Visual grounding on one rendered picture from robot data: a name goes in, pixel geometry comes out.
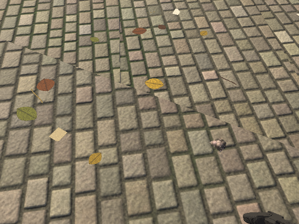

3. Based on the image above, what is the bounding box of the right robot hand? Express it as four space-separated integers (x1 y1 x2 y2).
243 211 296 224

